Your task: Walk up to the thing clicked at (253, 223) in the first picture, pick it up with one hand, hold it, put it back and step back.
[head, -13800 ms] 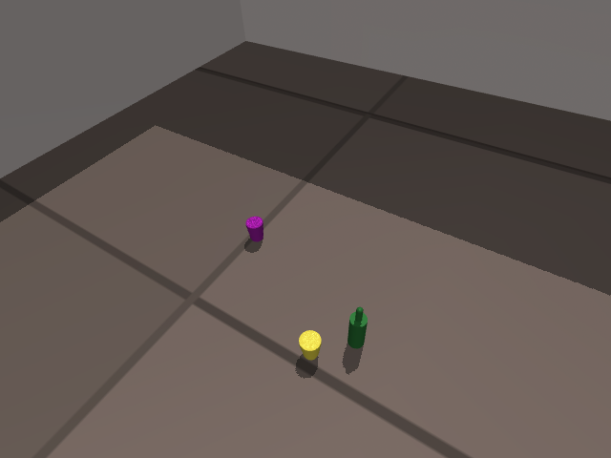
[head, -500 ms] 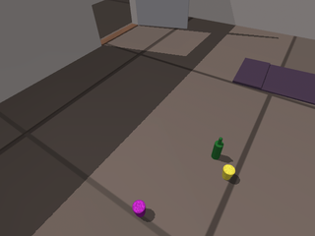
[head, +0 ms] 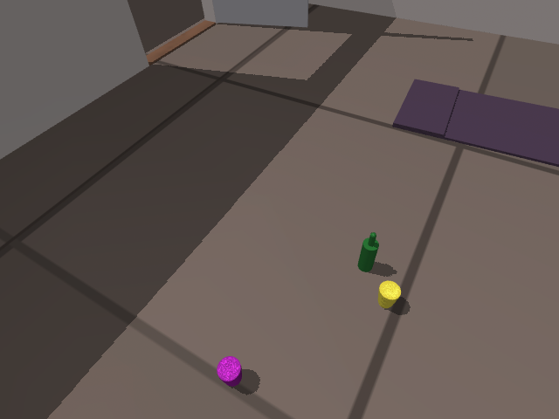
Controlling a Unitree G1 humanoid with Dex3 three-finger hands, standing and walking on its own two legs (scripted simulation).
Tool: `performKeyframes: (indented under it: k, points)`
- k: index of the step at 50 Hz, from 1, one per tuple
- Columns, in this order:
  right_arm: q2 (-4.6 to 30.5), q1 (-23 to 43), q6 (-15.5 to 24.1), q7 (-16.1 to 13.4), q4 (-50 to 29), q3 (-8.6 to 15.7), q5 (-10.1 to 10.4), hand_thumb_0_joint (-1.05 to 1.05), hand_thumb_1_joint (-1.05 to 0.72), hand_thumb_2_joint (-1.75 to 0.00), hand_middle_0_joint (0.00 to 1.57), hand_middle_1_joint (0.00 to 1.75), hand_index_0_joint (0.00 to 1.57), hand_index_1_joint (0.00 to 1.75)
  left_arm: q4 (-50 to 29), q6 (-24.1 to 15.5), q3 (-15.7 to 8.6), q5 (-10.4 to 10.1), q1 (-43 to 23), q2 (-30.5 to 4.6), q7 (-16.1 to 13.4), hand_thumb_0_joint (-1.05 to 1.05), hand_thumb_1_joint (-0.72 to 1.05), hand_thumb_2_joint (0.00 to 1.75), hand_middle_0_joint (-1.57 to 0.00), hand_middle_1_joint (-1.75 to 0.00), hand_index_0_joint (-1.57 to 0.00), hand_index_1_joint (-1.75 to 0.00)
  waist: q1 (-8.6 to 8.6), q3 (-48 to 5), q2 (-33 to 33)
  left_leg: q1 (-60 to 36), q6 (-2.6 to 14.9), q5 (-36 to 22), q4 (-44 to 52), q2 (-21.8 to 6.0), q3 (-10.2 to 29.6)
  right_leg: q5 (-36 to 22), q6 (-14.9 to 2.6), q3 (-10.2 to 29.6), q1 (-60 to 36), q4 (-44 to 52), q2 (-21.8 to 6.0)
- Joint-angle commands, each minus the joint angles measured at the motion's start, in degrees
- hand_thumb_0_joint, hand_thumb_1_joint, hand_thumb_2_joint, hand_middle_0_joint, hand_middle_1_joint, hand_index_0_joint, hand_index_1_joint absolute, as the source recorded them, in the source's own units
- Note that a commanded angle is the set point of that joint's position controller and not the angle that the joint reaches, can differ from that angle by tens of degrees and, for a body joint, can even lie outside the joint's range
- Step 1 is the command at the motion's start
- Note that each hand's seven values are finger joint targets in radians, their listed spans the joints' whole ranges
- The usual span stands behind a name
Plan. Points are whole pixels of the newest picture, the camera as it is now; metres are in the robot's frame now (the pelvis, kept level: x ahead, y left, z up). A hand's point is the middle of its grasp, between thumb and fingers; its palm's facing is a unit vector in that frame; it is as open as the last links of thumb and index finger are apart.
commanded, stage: walk up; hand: left
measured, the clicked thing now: (231, 373) +0.41 +0.21 -0.70
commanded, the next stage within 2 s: stand in 1.32 s
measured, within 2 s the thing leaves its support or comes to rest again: neither
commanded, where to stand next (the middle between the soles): +0.07 +0.02 m, yaw +4 degrees
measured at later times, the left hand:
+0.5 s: hand out of the picture +0.14 +0.25 -0.13, palm faces +0.04 -0.93 -0.37, open 7.4 cm
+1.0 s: hand out of the picture +0.13 +0.24 -0.13, palm faces +0.06 -0.94 -0.33, open 7.4 cm
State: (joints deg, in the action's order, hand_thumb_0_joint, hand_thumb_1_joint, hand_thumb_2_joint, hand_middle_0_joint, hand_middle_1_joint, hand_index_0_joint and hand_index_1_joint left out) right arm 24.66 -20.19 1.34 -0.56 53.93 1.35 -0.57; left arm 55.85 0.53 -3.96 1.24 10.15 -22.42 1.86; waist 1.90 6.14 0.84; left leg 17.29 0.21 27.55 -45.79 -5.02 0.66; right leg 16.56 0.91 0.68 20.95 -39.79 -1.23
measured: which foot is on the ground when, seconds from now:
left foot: down 0.00-1.00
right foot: down 0.00-1.00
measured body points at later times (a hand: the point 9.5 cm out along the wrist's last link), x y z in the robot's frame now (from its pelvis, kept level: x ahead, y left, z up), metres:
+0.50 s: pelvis +0.04 -0.02 +0.02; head +0.06 -0.02 +0.47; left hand +0.13 +0.30 -0.10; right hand +0.17 -0.31 -0.11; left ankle +0.02 +0.13 -0.71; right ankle +0.05 -0.14 -0.71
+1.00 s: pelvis +0.04 -0.01 +0.03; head +0.06 -0.01 +0.48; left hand +0.13 +0.29 -0.10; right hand +0.13 -0.31 -0.11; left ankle +0.02 +0.13 -0.71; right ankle +0.05 -0.14 -0.71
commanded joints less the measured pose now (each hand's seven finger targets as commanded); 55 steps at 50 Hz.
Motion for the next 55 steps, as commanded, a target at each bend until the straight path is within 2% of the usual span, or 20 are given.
performKeyframes:
  k: [1, 3, 4, 5, 6, 7, 8, 9, 10, 11, 12, 13, 14, 18, 25, 28, 36, 40, 43, 55]
  points:
    - [11.0, -1.6, 1.9, -1.5, -1.7, 2.8, 1.5, 0.0, -0.9, -0.9, 0.2, 0.3, 0.2, 0.3, -4.3, -2.1, -2.8, -0.4, -3.2, -15.8, -1.8, 0.0, 0.9, 0.9, -0.2, -0.3, -0.2, -0.3, -1.75, -5.9, -11.3, 9.3, 1.41, 3.5, -4.5, 2.7, 2.2, -3.8, -12.8, 19.8, -8.8, 16.6, -14.2]
    - [9.8, -3.2, 2.2, -1.3, 0.7, 2.4, 1.5, 0.0, -0.9, -0.9, 0.2, 0.3, 0.2, 0.3, -4.4, -1.9, -2.2, -0.6, -5.8, -14.3, -1.9, 0.0, 0.9, 0.9, -0.2, -0.3, -0.2, -0.3, -0.15, -8.3, -13.0, 1.5, 1.03, -3.8, 3.7, 3.3, -1.2, -11.2, -10.88, 13.1, -4.8, 12.9, -11.9]
    - [9.4, -3.0, 2.2, -1.1, 1.6, 2.5, 1.1, 0.0, -0.9, -0.9, 0.2, 0.3, 0.2, 0.3, -4.2, -1.6, -1.8, -0.9, -7.1, -14.3, -1.9, 0.0, 0.9, 0.9, -0.2, -0.3, -0.2, -0.3, 0.52, -8.3, -12.1, -3.3, 1.0, -8.7, 8.7, 4.5, -2.9, -11.8, -10.18, 10.7, -1.1, 10.1, -10.8]
    - [9.5, -1.7, 2.3, -1.1, 1.9, 2.7, 0.6, 0.0, -0.9, -0.9, 0.2, 0.3, 0.2, 0.3, -3.9, -1.3, -1.3, -1.3, -7.1, -13.1, -2.0, 0.0, 0.9, 0.9, -0.2, -0.3, -0.2, -0.3, 0.81, -7.7, -9.2, -5.8, 1.11, -14.3, 13.4, 4.2, -1.6, -11.6, -8.61, 9.1, 1.5, 7.6, -10.0]
    - [10.9, -0.2, 2.4, -1.2, 1.6, 3.1, 0.0, 0.0, -0.9, -0.9, 0.2, 0.3, 0.2, 0.3, -3.8, -1.4, -0.6, -1.6, -7.4, -11.4, -2.1, 0.0, 0.9, 0.9, -0.2, -0.3, -0.2, -0.3, 0.68, -8.0, -4.9, -6.9, 2.26, -19.1, 16.8, 0.1, 5.1, -12.3, -6.6, 7.2, 3.1, 3.9, -8.4]
    - [13.7, 4.4, 2.5, -0.9, 0.2, 3.4, -0.1, 0.0, -0.9, -0.9, 0.2, 0.3, 0.2, 0.3, -3.4, -1.3, -0.2, -2.2, -6.4, -9.3, -2.1, 0.0, 0.9, 0.9, -0.2, -0.3, -0.2, -0.3, -1.27, -7.3, 1.8, -3.2, 5.62, -18.2, 21.9, -7.1, 17.4, -6.6, -3.1, 3.5, 2.9, -0.2, -3.1]
    - [14.8, 8.8, 2.5, -0.5, 0.1, 3.3, 0.6, 0.0, -0.9, -0.9, 0.2, 0.3, 0.2, 0.3, -1.4, -1.3, -0.6, -2.2, -5.8, -10.5, -2.6, 0.0, 0.9, 0.9, -0.2, -0.3, -0.2, -0.3, -3.01, -6.0, 3.0, 0.8, 8.98, -20.7, 21.0, -10.0, 18.6, -0.6, -2.69, 1.2, -2.4, -0.3, -1.3]
    - [13.4, 11.0, 2.4, -0.3, 0.3, 2.6, 0.6, 0.0, -0.9, -0.9, 0.2, 0.3, 0.2, 0.3, -0.4, -1.9, -0.4, -1.8, -4.8, -10.5, -2.8, 0.0, 0.9, 0.9, -0.2, -0.3, -0.2, -0.3, -3.93, -7.4, 2.0, 0.4, 7.89, -28.0, 18.0, -8.7, 15.3, -3.4, -2.78, 2.4, -6.0, 4.0, -2.2]
    - [11.2, 12.3, 2.2, -0.2, 0.7, 2.0, 0.9, 0.0, -0.9, -0.9, 0.2, 0.3, 0.2, 0.3, 0.6, -2.5, -0.3, -1.7, -5.1, -10.4, -2.8, 0.0, 0.9, 0.9, -0.2, -0.3, -0.2, -0.3, -3.98, -8.8, 1.5, 0.2, 5.08, -31.3, 15.7, -5.1, 9.9, -9.7, -3.41, 3.5, -8.6, 6.4, -3.6]
    - [9.9, 12.3, 2.0, -0.2, 1.3, 1.7, 1.1, 0.0, -0.9, -0.9, 0.2, 0.3, 0.2, 0.3, 1.2, -3.0, -0.4, -1.7, -5.9, -11.2, -2.8, 0.0, 0.9, 0.9, -0.2, -0.3, -0.2, -0.3, -3.01, -9.8, 0.9, -1.0, 2.93, -32.7, 13.5, -2.0, 5.8, -16.8, -4.28, 5.0, -10.2, 8.2, -5.6]
    - [9.7, 11.2, 2.0, -0.4, 2.2, 1.5, 1.3, 0.0, -0.9, -0.9, 0.2, 0.3, 0.2, 0.3, 1.4, -3.3, -0.4, -1.9, -6.4, -12.2, -2.8, 0.0, 0.9, 0.9, -0.2, -0.3, -0.2, -0.3, -2.13, -10.9, 1.3, -3.5, 1.84, -33.3, 12.3, -0.3, 3.4, -23.8, -5.39, 6.4, -10.1, 8.2, -7.7]
    - [9.5, 11.1, 1.8, -0.5, 3.0, 1.6, 1.2, 0.0, -0.9, -0.9, 0.2, 0.3, 0.2, 0.3, 1.8, -3.3, -0.2, -2.0, -7.1, -12.4, -2.8, 0.0, 0.9, 0.9, -0.2, -0.3, -0.2, -0.3, -1.51, -12.1, 1.8, -5.8, 1.62, -32.5, 12.5, -0.2, 3.1, -26.7, -5.96, 6.5, -9.5, 8.0, -8.6]
    - [9.5, 12.4, 1.6, -0.4, 3.4, 1.7, 1.3, 0.0, -0.9, -0.9, 0.2, 0.3, 0.2, 0.3, 2.3, -3.3, -0.1, -2.1, -7.4, -11.9, -2.9, 0.0, 0.9, 0.9, -0.2, -0.3, -0.2, -0.3, -1.73, -12.3, 2.2, -6.4, 1.81, -32.5, 12.7, -0.3, 3.3, -26.7, -5.86, 5.6, -9.6, 8.3, -8.5]
    - [9.4, 15.7, 1.1, -0.2, 4.5, 1.6, 1.2, 0.0, -0.9, -0.9, 0.2, 0.3, 0.2, 0.3, 3.4, -2.8, 0.5, -1.7, -10.1, -10.9, -2.9, 0.0, 0.9, 0.9, -0.2, -0.3, -0.2, -0.3, -1.72, -11.5, -0.6, -6.8, 2.82, -31.0, 16.1, -1.6, 4.3, -19.3, -3.95, 3.2, -9.5, 10.4, -6.7]
    - [8.3, 19.1, 0.4, 0.4, 6.3, 1.0, 0.9, 0.0, -0.9, -0.9, 0.2, 0.3, 0.2, 0.3, 5.3, -2.5, 0.5, -1.2, -13.0, -11.0, -2.4, 0.0, 0.9, 0.9, -0.2, -0.3, -0.2, -0.3, -1.65, -9.0, -2.6, -6.9, 1.69, -24.1, 20.8, -0.9, 4.0, -11.1, -3.04, 3.9, -10.0, 16.6, -7.2]
    - [8.1, 19.7, 0.3, 0.6, 6.9, 0.9, 0.8, 0.0, -0.9, -0.9, 0.2, 0.3, 0.2, 0.3, 5.8, -2.5, 0.4, -1.0, -13.5, -11.0, -2.3, 0.0, 0.9, 0.9, -0.2, -0.3, -0.2, -0.3, -1.7, -9.5, -3.2, -7.3, 1.3, -23.2, 22.2, -0.7, 3.9, -9.6, -2.81, 3.9, -11.8, 18.7, -7.2]
    - [8.4, 19.4, 0.5, 0.6, 7.8, 0.8, 0.6, 0.0, -0.9, -0.9, 0.2, 0.3, 0.2, 0.3, 6.1, -2.3, -0.1, -1.0, -12.9, -10.6, -2.0, 0.0, 0.9, 0.9, -0.2, -0.3, -0.2, -0.3, -2.14, -11.0, -1.6, -8.0, 0.71, -27.1, 25.0, -1.3, 4.0, -12.7, -2.41, 1.7, -16.8, 19.9, -6.6]
    - [8.5, 18.9, 0.4, 0.5, 8.0, 0.9, 0.4, 0.0, -0.9, -0.9, 0.2, 0.3, 0.2, 0.3, 6.0, -2.1, -0.2, -1.0, -13.4, -10.4, -1.9, 0.0, 0.9, 0.9, -0.2, -0.3, -0.2, -0.3, -2.09, -9.5, -0.8, -6.5, 0.7, -24.9, 26.1, -1.1, 4.4, -11.3, -2.12, 1.5, -16.7, 20.4, -6.4]
    - [8.3, 18.7, 0.4, 0.4, 8.0, 0.9, 0.4, 0.0, -0.9, -0.9, 0.2, 0.3, 0.2, 0.3, 6.3, -2.1, -0.3, -0.9, -12.3, -10.1, -2.0, 0.0, 0.9, 0.9, -0.2, -0.3, -0.2, -0.3, -2.23, -10.1, -0.5, -7.5, 0.86, -26.6, 26.1, -1.5, 4.5, -12.0, -2.18, 1.0, -17.3, 20.6, -6.2]
    - [8.0, 17.4, 0.4, 0.3, 7.7, 0.9, 0.3, 0.0, -0.9, -0.9, 0.2, 0.3, 0.2, 0.3, 6.2, -1.9, -0.3, -0.9, -12.4, -9.7, -1.9, 0.0, 0.9, 0.9, -0.2, -0.3, -0.2, -0.3, -1.93, -9.2, 0.1, -6.0, 0.65, -26.0, 27.3, -1.3, 5.2, -12.4, -1.83, 0.8, -18.0, 20.5, -6.1]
